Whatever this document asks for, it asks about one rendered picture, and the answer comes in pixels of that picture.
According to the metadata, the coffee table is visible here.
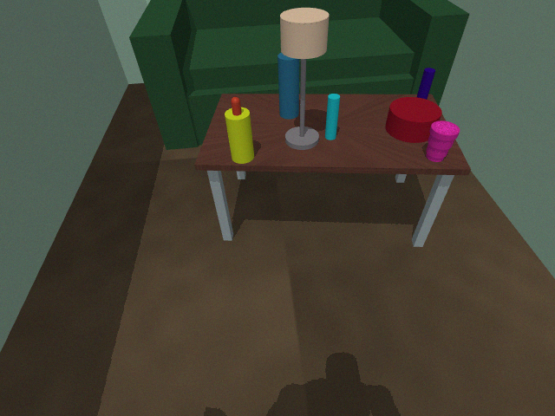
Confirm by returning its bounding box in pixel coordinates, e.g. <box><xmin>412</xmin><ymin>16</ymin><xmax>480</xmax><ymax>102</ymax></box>
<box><xmin>194</xmin><ymin>94</ymin><xmax>471</xmax><ymax>247</ymax></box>

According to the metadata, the desk lamp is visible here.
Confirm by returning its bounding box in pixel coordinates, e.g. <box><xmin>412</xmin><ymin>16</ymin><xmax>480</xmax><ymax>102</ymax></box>
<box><xmin>280</xmin><ymin>8</ymin><xmax>329</xmax><ymax>150</ymax></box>

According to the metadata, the sofa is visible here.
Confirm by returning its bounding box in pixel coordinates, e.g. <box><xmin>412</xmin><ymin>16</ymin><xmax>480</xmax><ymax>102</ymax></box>
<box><xmin>129</xmin><ymin>0</ymin><xmax>469</xmax><ymax>150</ymax></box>

